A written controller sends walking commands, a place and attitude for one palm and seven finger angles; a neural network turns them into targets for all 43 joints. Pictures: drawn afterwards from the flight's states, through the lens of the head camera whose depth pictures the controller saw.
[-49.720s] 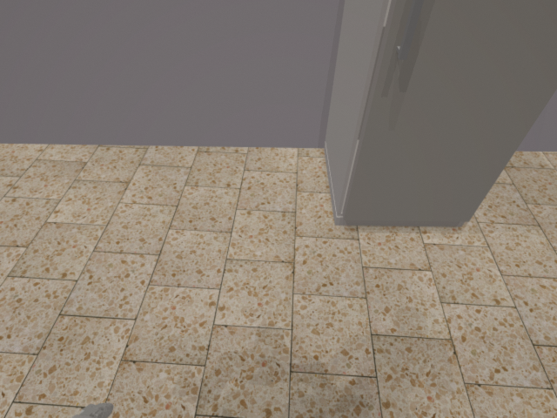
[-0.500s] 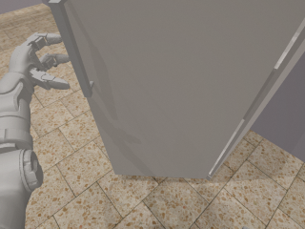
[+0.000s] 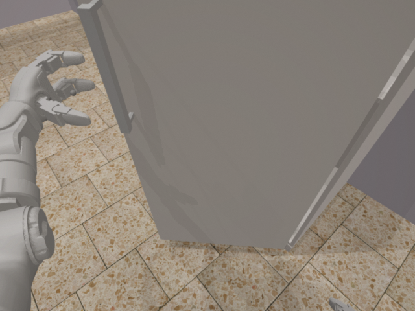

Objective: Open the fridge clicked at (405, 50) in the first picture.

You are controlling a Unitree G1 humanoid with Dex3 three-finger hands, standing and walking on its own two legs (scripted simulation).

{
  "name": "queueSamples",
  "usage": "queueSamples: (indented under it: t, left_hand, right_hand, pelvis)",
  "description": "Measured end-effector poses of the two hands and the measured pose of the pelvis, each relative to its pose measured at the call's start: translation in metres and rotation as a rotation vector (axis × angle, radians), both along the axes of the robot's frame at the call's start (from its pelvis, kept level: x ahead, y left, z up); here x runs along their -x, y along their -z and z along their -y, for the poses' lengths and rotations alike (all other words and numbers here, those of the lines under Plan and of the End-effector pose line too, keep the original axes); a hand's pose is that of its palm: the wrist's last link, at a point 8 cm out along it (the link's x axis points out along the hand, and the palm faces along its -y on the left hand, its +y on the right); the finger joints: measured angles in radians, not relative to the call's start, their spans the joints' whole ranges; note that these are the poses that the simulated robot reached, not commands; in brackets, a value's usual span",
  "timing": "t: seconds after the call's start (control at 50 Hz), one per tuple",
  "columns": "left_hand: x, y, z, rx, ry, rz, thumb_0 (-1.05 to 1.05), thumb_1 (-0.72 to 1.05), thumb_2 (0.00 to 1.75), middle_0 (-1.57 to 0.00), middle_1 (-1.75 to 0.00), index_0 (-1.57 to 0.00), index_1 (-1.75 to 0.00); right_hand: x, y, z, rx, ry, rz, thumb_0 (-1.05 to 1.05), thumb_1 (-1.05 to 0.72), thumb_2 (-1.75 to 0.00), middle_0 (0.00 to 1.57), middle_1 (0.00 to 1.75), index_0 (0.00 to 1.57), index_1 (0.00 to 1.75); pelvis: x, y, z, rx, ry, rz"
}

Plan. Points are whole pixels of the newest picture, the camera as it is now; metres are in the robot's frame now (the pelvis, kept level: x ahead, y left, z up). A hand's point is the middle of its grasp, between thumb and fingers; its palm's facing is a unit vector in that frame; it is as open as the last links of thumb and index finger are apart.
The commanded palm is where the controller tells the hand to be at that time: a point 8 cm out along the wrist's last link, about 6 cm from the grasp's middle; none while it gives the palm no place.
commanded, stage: move the hooked fingers beside the handle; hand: left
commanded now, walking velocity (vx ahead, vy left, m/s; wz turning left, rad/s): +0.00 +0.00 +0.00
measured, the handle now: (113, 75) +0.51 +0.19 +0.21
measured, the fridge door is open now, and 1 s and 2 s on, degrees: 42 42 42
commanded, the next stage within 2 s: feel for the door with the fingertips in 0.94 s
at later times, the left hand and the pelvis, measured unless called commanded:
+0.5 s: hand (72, 92) +0.45 +0.25 +0.21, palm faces -0.02 -1.00 -0.01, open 14.0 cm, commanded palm +0.43 +0.31 +0.21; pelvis +0.00 +0.00 +0.00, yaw -1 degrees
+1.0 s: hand (74, 87) +0.45 +0.25 +0.22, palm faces -0.04 -1.00 +0.00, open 14.0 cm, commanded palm +0.43 +0.30 +0.21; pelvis +0.01 +0.01 +0.00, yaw +0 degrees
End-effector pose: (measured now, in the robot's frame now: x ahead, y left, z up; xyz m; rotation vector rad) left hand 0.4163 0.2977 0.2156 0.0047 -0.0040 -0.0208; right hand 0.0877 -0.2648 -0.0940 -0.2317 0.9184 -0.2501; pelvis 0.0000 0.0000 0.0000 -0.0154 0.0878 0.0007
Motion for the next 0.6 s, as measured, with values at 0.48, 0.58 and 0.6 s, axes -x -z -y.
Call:
queueSamples:
  t: [0.48,0.58,0.6]
  left_hand:
    - [-0.013,0.009,-0.010,-0.004,0.001,-0.001,-0.01,-0.50,0.30,-0.30,-1.20,-0.30,-1.20]
    - [-0.014,0.002,-0.012,0.020,0.014,0.046,-0.01,-0.50,0.30,-0.30,-1.20,-0.30,-1.20]
    - [-0.014,0.001,-0.013,0.018,0.016,0.043,-0.01,-0.50,0.30,-0.30,-1.20,-0.30,-1.20]
  right_hand:
    - [0.042,0.007,0.008,0.024,0.051,-0.109,0.01,-0.90,-0.90,0.20,0.30,0.20,0.30]
    - [0.043,0.006,0.005,0.022,0.055,-0.115,0.01,-0.90,-0.90,0.20,0.30,0.20,0.30]
    - [0.042,0.005,0.004,0.022,0.055,-0.113,0.01,-0.90,-0.90,0.20,0.30,0.20,0.30]
  pelvis:
    - [0.003,0.002,-0.001,0.001,0.010,-0.035]
    - [0.000,0.002,-0.002,0.003,0.011,-0.032]
    - [0.000,0.002,-0.003,0.004,0.010,-0.032]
